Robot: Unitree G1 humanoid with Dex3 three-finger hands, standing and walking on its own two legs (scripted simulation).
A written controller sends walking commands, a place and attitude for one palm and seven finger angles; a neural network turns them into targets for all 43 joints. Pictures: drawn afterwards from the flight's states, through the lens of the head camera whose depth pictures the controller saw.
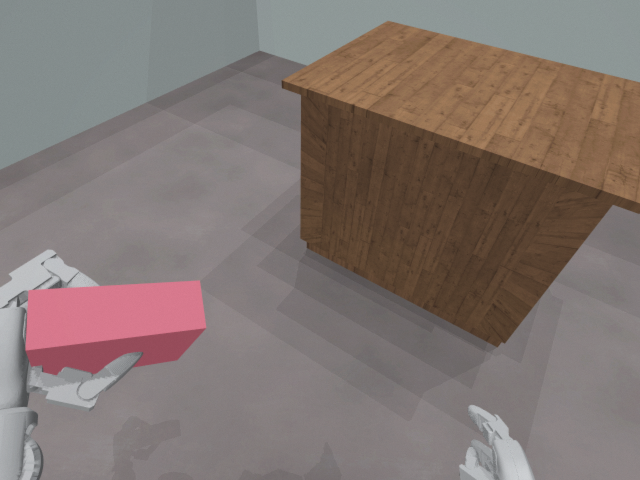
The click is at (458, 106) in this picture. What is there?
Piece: table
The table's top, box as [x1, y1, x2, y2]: [282, 21, 639, 213]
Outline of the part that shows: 282,80 282,87 291,91 639,213 639,82 387,21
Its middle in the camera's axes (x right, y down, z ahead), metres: +0.46 -0.45 +1.15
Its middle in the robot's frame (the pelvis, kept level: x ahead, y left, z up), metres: +1.19 -0.39 -0.02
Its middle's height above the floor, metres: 0.75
